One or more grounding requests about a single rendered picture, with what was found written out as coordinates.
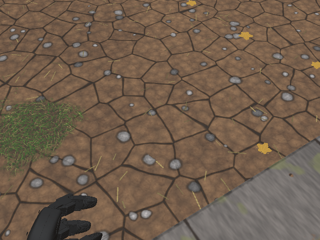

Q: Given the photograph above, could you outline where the robot left hand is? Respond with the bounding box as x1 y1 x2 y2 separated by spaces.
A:
26 193 103 240

